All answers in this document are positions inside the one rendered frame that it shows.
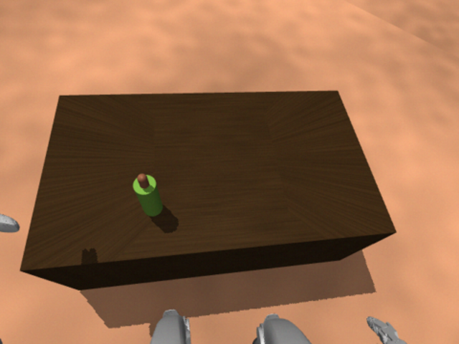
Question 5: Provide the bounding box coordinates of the bottle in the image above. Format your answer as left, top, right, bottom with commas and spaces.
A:
133, 173, 163, 216

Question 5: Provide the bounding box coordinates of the right robot hand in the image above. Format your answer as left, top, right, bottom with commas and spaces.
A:
366, 317, 407, 344

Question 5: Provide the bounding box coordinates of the left robot hand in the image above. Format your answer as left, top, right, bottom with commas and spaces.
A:
0, 214, 20, 232

